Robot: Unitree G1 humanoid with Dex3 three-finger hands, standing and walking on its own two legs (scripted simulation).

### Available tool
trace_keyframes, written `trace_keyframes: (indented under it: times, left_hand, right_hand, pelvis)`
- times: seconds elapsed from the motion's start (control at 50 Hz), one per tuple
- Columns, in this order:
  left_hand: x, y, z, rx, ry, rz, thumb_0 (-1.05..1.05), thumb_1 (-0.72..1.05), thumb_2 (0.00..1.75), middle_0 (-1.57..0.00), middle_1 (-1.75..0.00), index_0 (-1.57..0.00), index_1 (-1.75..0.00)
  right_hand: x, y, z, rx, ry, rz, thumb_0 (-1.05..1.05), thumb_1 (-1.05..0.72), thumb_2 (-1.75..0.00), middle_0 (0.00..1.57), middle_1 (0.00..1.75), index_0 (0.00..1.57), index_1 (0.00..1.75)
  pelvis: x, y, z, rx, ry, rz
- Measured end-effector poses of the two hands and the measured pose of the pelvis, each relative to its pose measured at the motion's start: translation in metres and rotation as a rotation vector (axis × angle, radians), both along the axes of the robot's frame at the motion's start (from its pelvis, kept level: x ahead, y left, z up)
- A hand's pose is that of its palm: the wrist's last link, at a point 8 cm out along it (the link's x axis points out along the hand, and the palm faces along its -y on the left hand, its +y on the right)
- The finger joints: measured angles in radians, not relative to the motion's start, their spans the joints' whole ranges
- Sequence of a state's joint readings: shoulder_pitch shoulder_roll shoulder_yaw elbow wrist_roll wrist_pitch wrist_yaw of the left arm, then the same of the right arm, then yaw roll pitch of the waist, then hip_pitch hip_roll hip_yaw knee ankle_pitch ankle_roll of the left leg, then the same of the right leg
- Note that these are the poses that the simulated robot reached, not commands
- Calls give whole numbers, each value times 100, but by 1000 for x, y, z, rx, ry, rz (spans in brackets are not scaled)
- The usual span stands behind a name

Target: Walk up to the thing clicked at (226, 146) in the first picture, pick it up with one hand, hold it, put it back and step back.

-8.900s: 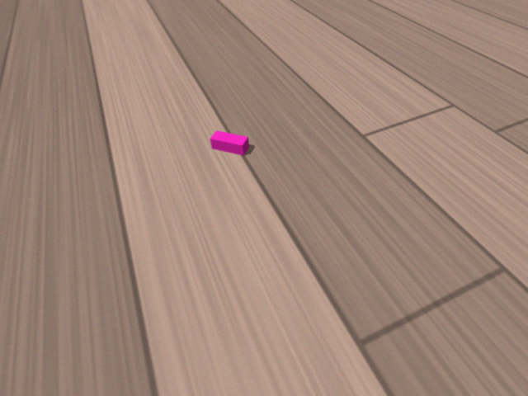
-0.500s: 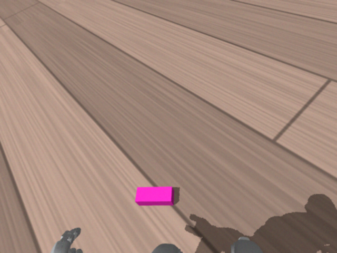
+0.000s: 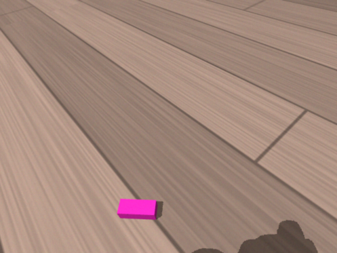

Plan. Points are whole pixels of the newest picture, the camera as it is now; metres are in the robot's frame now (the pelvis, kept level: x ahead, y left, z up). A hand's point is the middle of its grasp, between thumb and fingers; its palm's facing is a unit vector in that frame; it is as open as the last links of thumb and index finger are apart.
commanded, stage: walk up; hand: left
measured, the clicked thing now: (138, 209) +0.50 +0.29 -0.71
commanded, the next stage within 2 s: none
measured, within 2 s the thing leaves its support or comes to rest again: neither
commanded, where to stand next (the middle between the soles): +0.10 +0.01 m, yaw -3 degrees
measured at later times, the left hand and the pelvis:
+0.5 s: hand out of the picture +0.16 +0.29 -0.14, palm faces -0.02 -0.91 -0.42, open 7.4 cm; pelvis +0.06 +0.03 +0.01, yaw -1 degrees
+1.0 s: hand out of the picture +0.03 +0.32 -0.10, palm faces -0.02 -0.88 -0.47, open 7.4 cm; pelvis -0.04 +0.04 +0.01, yaw -1 degrees
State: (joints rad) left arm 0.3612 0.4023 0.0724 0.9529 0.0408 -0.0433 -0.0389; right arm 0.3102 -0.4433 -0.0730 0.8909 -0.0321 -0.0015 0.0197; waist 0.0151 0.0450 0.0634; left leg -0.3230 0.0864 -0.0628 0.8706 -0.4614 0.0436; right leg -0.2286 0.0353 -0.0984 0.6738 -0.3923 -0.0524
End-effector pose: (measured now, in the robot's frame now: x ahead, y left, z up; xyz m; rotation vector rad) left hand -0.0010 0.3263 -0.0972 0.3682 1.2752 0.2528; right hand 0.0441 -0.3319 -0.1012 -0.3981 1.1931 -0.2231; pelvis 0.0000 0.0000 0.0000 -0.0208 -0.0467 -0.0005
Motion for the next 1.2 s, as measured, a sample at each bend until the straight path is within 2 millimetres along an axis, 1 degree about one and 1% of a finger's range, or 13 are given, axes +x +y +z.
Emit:
trace_keyframes:
  times: [0.12,0.24,0.38,0.46,0.52,0.62,0.68,0.74,0.82,0.88,1.02,1.08,1.2]
  left_hand:
    - [1,-17,27,13,0,29,1,90,90,-21,-30,-21,-30]
    - [19,-11,36,56,54,28,1,90,90,-21,-30,-21,-30]
    - [91,11,3,57,-1,26,1,90,90,-21,-30,-21,-30]
    - [136,10,-2,27,-76,-10,1,90,90,-20,-30,-21,-30]
    - [156,9,1,14,-116,-61,1,90,90,-20,-30,-21,-30]
    - [158,18,1,45,-142,-103,0,90,90,-20,-30,-21,-30]
    - [141,21,0,71,-126,-121,0,90,90,-20,-30,-21,-30]
    - [111,23,2,94,-98,-127,0,90,90,-20,-30,-21,-30]
    - [59,25,12,115,-38,-109,0,90,89,-20,-30,-21,-30]
    - [33,29,24,127,-10,-67,1,90,89,-21,-30,-21,-30]
    - [28,34,36,52,-130,-46,1,90,90,-21,-30,-21,-30]
    - [25,44,26,7,-193,-34,1,90,90,-21,-30,-21,-30]
    - [10,54,1,-65,-101,-17,1,90,90,-20,-30,-21,-30]
  right_hand:
    - [53,6,6,62,-50,29,1,-90,-90,20,30,21,30]
    - [105,27,-1,113,-87,40,0,-90,-90,20,30,20,30]
    - [144,66,-22,132,-44,54,0,-90,-90,20,30,20,30]
    - [154,79,-16,130,-83,54,0,-90,-90,20,30,21,30]
    - [153,82,-9,125,-121,24,0,-90,-90,20,30,21,30]
    - [140,76,-6,112,-179,1,0,-90,-90,21,30,21,30]
    - [124,67,-12,107,-204,-8,0,-90,-90,21,30,21,30]
    - [101,55,-23,105,-206,-33,0,-90,-90,21,30,21,30]
    - [57,51,-29,104,-120,-63,0,-90,-90,20,30,20,30]
    - [19,50,-26,112,-37,-69,0,-90,-90,20,30,20,30]
    - [-69,52,-8,70,148,-58,0,-90,-90,20,30,21,30]
    - [-77,54,4,12,158,-31,1,-90,-90,20,30,21,30]
    - [-64,66,33,-45,-28,-40,1,-90,-90,20,30,21,30]
  pelvis:
    - [23,-6,18,33,-10,-16]
    - [43,1,20,23,-14,-20]
    - [68,18,1,28,2,-1]
    - [60,29,4,13,-14,-8]
    - [53,34,7,11,-11,-20]
    - [36,36,-1,31,-17,-54]
    - [20,36,-9,39,-20,-75]
    - [3,34,-17,28,-22,-95]
    - [-15,31,-11,56,-26,-80]
    - [-28,34,1,77,-8,-70]
    - [-36,44,16,69,19,10]
    - [-38,52,13,53,6,41]
    - [-34,61,16,42,-24,33]
